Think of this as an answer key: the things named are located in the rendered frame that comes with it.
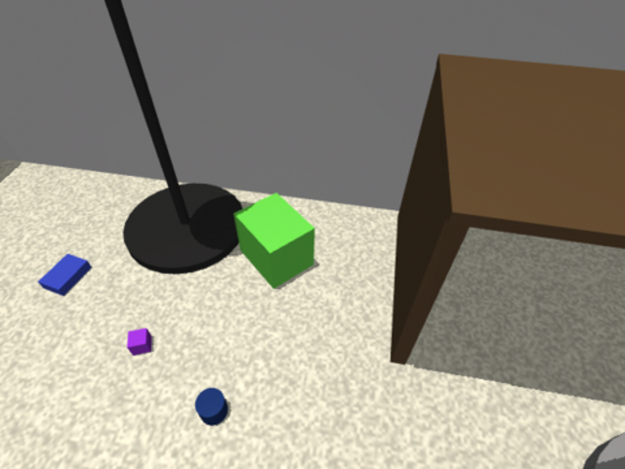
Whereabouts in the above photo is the coat stand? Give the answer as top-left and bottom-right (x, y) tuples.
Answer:
(104, 0), (243, 275)

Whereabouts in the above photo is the desk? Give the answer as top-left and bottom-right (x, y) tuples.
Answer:
(391, 54), (625, 364)

